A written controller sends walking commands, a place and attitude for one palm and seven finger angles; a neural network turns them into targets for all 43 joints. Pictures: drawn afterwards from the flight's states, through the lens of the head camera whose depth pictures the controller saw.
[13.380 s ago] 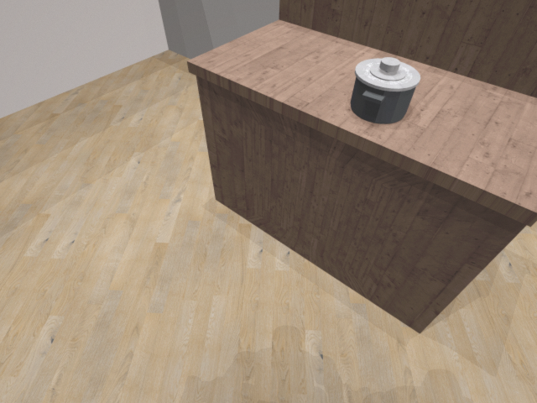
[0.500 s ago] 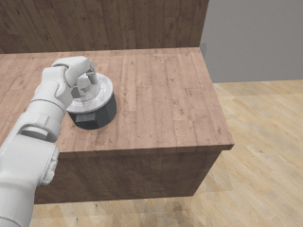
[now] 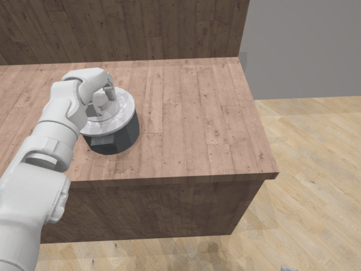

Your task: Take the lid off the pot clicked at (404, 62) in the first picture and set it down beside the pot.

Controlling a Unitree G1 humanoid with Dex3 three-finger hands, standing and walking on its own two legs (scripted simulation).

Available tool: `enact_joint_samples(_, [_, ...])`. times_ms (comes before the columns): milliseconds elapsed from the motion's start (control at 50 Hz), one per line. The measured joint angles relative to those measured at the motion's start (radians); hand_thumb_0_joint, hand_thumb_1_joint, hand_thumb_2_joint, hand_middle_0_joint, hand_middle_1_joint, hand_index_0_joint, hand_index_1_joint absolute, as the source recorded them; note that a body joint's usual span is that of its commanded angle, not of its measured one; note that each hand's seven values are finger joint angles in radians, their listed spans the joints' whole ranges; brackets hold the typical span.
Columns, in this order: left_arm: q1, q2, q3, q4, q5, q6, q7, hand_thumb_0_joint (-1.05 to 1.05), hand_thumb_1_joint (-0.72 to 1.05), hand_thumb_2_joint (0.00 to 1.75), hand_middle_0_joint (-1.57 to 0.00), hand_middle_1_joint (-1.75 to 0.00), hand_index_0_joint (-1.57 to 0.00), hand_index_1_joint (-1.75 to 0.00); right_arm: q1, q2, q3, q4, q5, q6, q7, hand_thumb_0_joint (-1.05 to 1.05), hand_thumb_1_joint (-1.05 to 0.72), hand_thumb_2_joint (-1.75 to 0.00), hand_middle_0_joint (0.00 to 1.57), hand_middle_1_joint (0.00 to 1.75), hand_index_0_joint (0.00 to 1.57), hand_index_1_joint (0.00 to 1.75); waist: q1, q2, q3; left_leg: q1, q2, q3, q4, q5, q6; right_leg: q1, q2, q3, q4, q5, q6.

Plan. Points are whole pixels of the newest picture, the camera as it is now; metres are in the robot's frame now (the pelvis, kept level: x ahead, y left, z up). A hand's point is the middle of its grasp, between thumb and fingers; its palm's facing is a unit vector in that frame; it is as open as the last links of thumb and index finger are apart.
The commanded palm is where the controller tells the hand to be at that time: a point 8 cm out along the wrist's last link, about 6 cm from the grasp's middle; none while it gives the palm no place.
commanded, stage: close the fingers and squeeze the knob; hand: left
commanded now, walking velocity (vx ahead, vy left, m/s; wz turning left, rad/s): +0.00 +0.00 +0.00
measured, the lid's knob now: (98, 102) +0.50 +0.18 +0.10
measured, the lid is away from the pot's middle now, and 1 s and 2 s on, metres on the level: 0.01 0.02 0.01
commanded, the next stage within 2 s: lift the lid straight up in 0.36 s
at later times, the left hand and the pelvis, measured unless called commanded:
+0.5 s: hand (93, 104) +0.47 +0.18 +0.12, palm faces -0.38 -0.07 -0.92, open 7.8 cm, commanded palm +0.46 +0.19 +0.19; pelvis +0.00 +0.00 +0.00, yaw +0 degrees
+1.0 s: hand (84, 95) +0.47 +0.19 +0.15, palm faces -0.36 -0.05 -0.93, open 7.8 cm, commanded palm +0.46 +0.19 +0.23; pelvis +0.00 +0.01 +0.00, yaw +1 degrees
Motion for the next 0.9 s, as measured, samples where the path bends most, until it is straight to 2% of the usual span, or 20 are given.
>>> enact_joint_samples(280, [-0.003,0.005,0.013,0.011,0.002,-0.029,-0.011,-0.01,0.29,0.72,-0.58,-0.97,-0.58,-0.96,0.005,-0.003,0.000,0.003,-0.001,-0.001,-0.009,0.00,-0.91,-0.90,0.20,0.30,0.20,0.30,0.001,-0.003,-0.001,-0.002,0.002,0.002,0.001,-0.002,0.001,0.000,0.002,0.002,-0.005,0.002,0.000])
enact_joint_samples(520, [-0.024,0.003,0.009,0.040,0.004,-0.022,-0.005,0.00,0.29,0.72,-0.58,-0.97,-0.58,-0.96,0.006,-0.001,0.004,0.007,0.002,-0.003,-0.014,0.00,-0.91,-0.90,0.20,0.30,0.20,0.30,-0.004,-0.008,0.001,-0.005,0.003,0.004,0.001,0.002,0.002,-0.004,0.002,0.005,-0.004,0.007,0.002])
enact_joint_samples(720, [-0.026,0.014,0.018,0.036,0.009,-0.022,-0.016,-0.01,0.29,0.70,-0.59,-0.96,-0.58,-0.95,0.018,0.002,0.001,0.012,-0.003,-0.028,-0.024,0.00,-0.91,-0.90,0.20,0.30,0.20,0.30,-0.012,-0.006,0.009,0.005,0.000,0.005,-0.011,0.008,0.005,0.006,0.000,0.006,-0.018,0.015,0.004])
enact_joint_samples(900, [-0.038,0.029,0.022,0.003,0.014,-0.014,-0.035,-0.01,0.29,0.71,-0.60,-0.96,-0.58,-0.95,0.034,0.000,-0.008,0.017,-0.009,-0.048,-0.017,0.01,-0.90,-0.90,0.20,0.30,0.20,0.30,-0.007,-0.001,0.005,0.015,-0.006,0.001,-0.022,0.013,0.007,0.017,-0.005,0.002,-0.028,0.016,0.007])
